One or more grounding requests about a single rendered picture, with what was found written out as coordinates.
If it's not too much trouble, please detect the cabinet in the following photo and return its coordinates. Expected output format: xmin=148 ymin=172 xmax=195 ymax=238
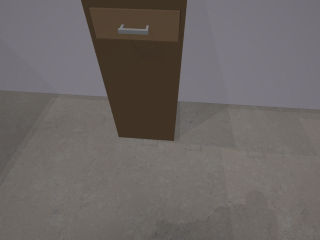
xmin=81 ymin=0 xmax=187 ymax=141

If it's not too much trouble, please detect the drawer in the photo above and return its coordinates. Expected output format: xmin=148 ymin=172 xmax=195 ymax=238
xmin=89 ymin=7 xmax=180 ymax=42

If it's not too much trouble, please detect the handle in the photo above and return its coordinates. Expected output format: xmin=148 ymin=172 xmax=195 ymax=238
xmin=118 ymin=24 xmax=149 ymax=35

